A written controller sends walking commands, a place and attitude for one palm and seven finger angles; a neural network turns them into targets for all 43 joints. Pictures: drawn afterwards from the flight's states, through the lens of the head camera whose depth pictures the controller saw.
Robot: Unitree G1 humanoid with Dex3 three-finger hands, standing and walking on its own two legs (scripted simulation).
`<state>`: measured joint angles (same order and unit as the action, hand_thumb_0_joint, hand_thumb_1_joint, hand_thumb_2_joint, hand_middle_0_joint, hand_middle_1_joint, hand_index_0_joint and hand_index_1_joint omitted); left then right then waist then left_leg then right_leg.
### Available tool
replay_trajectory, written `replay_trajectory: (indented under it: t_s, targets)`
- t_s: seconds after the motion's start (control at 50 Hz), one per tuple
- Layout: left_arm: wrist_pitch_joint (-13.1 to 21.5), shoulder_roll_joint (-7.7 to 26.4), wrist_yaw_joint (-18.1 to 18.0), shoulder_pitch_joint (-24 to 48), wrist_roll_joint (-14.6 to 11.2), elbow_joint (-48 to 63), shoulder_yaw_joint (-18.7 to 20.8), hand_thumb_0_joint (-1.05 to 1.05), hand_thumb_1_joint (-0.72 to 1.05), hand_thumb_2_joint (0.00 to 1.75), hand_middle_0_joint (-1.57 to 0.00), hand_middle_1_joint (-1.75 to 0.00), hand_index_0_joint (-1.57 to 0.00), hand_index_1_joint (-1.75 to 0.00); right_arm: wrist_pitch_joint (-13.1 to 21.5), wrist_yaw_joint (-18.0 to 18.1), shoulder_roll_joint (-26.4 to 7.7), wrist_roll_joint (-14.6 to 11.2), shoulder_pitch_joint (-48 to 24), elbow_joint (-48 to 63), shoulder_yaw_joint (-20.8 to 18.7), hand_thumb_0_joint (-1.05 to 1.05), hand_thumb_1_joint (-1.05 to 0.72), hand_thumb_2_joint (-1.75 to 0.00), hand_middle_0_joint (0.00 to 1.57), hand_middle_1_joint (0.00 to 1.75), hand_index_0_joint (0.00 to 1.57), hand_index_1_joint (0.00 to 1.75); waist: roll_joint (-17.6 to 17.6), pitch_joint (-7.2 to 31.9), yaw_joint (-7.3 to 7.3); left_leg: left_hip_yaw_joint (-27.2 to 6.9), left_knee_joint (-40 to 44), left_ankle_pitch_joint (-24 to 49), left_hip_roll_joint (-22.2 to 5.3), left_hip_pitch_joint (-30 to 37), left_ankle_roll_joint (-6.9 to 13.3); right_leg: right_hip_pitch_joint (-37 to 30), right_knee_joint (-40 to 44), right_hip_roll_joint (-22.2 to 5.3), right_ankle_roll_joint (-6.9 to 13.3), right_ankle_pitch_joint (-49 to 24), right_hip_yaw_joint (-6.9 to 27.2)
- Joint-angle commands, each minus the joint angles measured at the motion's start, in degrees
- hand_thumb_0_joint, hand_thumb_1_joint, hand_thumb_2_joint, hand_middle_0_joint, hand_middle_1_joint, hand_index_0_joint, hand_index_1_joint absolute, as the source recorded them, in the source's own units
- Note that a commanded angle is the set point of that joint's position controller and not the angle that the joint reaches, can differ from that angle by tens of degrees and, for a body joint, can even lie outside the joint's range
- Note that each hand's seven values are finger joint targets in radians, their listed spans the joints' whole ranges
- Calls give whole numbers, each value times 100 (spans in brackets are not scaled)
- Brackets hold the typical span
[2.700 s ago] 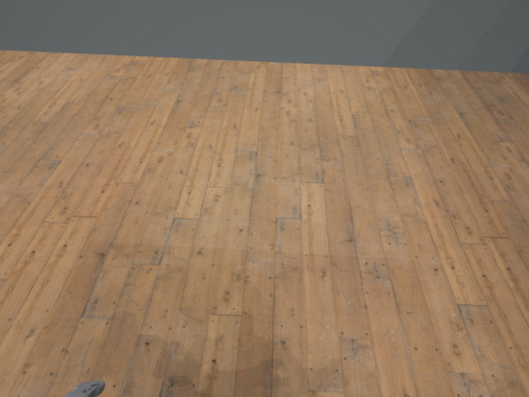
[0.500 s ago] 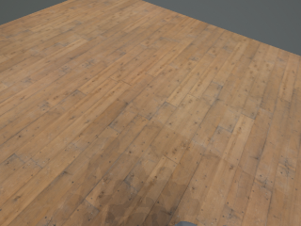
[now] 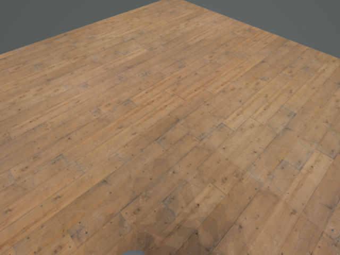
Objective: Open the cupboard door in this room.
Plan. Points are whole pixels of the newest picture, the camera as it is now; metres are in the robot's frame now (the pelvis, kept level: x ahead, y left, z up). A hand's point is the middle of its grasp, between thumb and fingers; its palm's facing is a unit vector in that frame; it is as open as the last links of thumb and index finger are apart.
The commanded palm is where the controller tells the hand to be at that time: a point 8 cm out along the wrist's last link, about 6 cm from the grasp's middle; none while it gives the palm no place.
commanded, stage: turn or walk to find it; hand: left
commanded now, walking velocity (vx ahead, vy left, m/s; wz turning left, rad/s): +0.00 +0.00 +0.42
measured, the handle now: out of the picture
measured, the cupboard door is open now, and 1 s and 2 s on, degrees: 0 0 0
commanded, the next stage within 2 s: none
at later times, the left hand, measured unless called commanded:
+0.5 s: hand out of the picture +0.03 +0.23 -0.16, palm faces +0.24 -0.93 -0.27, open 7.4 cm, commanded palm none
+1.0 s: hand out of the picture -0.13 +0.24 -0.19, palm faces +0.46 -0.86 -0.23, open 7.4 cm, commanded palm none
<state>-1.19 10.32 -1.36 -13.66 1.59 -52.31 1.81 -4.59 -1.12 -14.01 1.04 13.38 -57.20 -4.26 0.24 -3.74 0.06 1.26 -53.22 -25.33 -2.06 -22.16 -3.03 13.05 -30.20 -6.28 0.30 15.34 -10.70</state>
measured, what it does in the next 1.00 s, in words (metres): steps on the spot, turning left: left foot, then right foot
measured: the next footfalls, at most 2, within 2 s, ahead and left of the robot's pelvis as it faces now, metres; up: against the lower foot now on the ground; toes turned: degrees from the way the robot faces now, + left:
left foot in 0.10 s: +0.03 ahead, +0.14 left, +0.00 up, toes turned +7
right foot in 0.50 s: +0.03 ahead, -0.10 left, +0.00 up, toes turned +9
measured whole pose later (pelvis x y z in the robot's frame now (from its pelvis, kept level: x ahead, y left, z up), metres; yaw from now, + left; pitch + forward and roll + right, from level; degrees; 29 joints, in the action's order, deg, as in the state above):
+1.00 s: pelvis -0.07 +0.03 -0.01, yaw +25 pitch -1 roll +0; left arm -4.6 15.0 -1.2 -14.1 1.0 -56.1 4.1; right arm -1.3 -0.2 -11.3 1.1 9.7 -54.7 -2.5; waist 3.9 -4.8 -1.1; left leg 3.1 -33.5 -17.9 -0.1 -15.0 2.0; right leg 23.6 -56.2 -6.8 -3.5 27.9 -5.1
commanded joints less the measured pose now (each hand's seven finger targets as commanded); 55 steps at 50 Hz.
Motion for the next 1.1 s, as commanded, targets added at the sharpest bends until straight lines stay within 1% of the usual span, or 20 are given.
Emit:
replay_trajectory:
  t_s: [0.0,0.04,0.08,0.1,0.14,0.2,0.34,0.44,0.46,0.5,0.52,0.56,0.6,0.74,0.84,0.88,0.9,0.94,0.98,1.08]
  targets:
    - [95,1397,-71,-297,36,153,403,0,90,90,-20,-30,-20,-30,261,35,-177,-60,-279,520,4,0,-90,-90,20,30,20,30,1081,522,-187,406,1469,41,112,249,54,-598,543,-1395,703,-2259,905]
    - [44,1320,-47,-180,-43,125,393,0,90,90,-20,-30,-20,-30,321,49,-323,-41,149,396,-14,0,-90,-90,20,30,20,30,715,692,69,399,2750,1247,64,1216,136,-127,-132,-1178,240,-1854,453]
    - [-27,706,22,-96,-83,421,261,0,90,90,-20,-30,-20,-30,384,72,-1234,12,447,455,-200,0,-90,-90,20,30,20,30,-1778,617,227,-2076,3510,3513,-1949,2053,1034,1885,-2175,-84,-454,1842,58]
    - [-109,769,-24,314,-30,478,239,0,90,90,-20,-30,-20,-30,380,136,-1259,26,622,329,-228,0,-90,-90,20,30,20,30,-1570,574,446,-2189,3682,3104,-2057,1484,1368,1796,-2930,-45,-399,2040,622]
    - [-125,800,18,457,-59,339,302,0,90,90,-20,-30,-20,-30,386,222,-973,33,96,409,-123,0,-90,-90,20,30,20,30,-1237,165,200,-1765,3679,2578,-1553,1000,1294,1888,-3406,-83,-362,1297,977]
    - [-96,746,75,38,-58,109,286,0,90,90,-20,-30,-20,-30,445,240,-826,12,-238,544,-65,0,-90,-90,20,30,20,30,-811,415,14,-1248,3532,3020,-1147,1243,1202,1626,-3127,32,-434,846,894]
    - [-61,600,30,290,-100,300,240,0,90,90,-20,-30,-20,-30,368,214,-899,46,4,503,-147,0,-90,-90,20,30,20,30,-863,504,201,-1712,3366,3236,-1134,1404,1335,1113,-1679,297,-431,1109,868]
    - [48,678,-23,-276,-119,215,253,0,90,90,-20,-30,-20,-30,323,158,-859,9,-240,637,-181,0,-90,-90,20,30,20,30,-707,696,-92,-1764,2863,3024,-750,767,1010,-256,334,450,-354,-8,766]
    - [102,872,-53,-403,-94,205,292,0,90,90,-20,-30,-20,-30,329,130,-696,-34,-217,674,-170,0,-90,-90,20,30,20,30,-261,757,-162,-1586,2444,2393,-471,195,738,-960,1005,85,-268,-400,1092]
    - [146,1584,-83,-420,-3,311,404,0,90,90,-20,-30,-20,-30,288,87,-395,-7,-307,877,-149,0,-90,-90,20,30,20,30,1581,502,-255,-404,215,-602,531,-1002,175,-798,1563,-2062,751,-989,2875]
    - [150,1430,-102,-209,-30,374,416,0,90,90,-20,-30,-20,-30,183,82,-553,38,-396,824,-205,0,-90,-90,20,30,20,30,1660,271,-231,-666,-640,-553,299,-908,202,-101,1724,-1933,871,-413,2789]
    - [140,1135,-81,320,-24,466,305,0,90,90,-20,-30,-20,-30,127,17,-471,36,-262,611,-216,0,-90,-90,20,30,20,30,822,-133,71,-533,-1504,133,165,-949,140,255,1608,-1364,714,-244,1942]
    - [166,990,-89,437,-4,511,269,0,90,90,-20,-30,-20,-30,127,-21,-368,37,-61,506,-177,0,-90,-90,20,30,20,30,857,-69,148,-323,-1466,407,92,-851,41,167,1438,-1112,592,-658,1378]
    - [135,1331,-68,-328,38,167,366,0,90,90,-20,-30,-20,-30,184,0,-230,-32,-671,626,-50,0,-90,-90,20,30,20,30,1049,279,-295,181,436,-158,75,-338,-32,-667,940,-1357,799,-2084,1094]
    - [49,1358,-37,-170,-33,99,399,0,90,90,-20,-30,-20,-30,311,40,-370,-47,-72,464,-25,0,-90,-90,20,30,20,30,895,674,28,387,2713,1169,117,1133,122,-262,-98,-1165,237,-2080,516]
    - [-19,765,31,-98,-90,375,273,0,90,90,-20,-30,-20,-30,385,60,-1283,8,306,493,-210,0,-90,-90,20,30,20,30,-1738,705,230,-2070,3448,3582,-1871,2238,960,1850,-2108,-115,-466,1694,69]
    - [-106,807,-20,283,-26,435,233,0,90,90,-20,-30,-20,-30,375,131,-1333,14,538,370,-246,0,-90,-90,20,30,20,30,-1523,721,457,-2238,3591,3416,-2072,1760,1325,1800,-2879,-65,-426,2073,639]
    - [-117,824,19,462,-53,317,297,0,90,90,-20,-30,-20,-30,381,221,-1030,25,53,421,-150,0,-90,-90,20,30,20,30,-1244,311,230,-1771,3573,2995,-1552,1324,1296,1934,-3390,-90,-387,1337,990]
    - [-81,807,74,140,-55,125,300,0,90,90,-20,-30,-20,-30,433,235,-834,9,-271,537,-62,0,-90,-90,20,30,20,30,-977,420,30,-1277,3483,3295,-1208,1353,1176,1740,-3343,-47,-426,878,940]
    - [-84,736,57,292,-80,189,264,0,90,90,-20,-30,-20,-30,421,236,-869,8,-12,479,-98,0,-90,-90,20,30,20,30,-698,506,164,-1443,3417,3593,-1137,1666,1298,1548,-2567,143,-497,959,904]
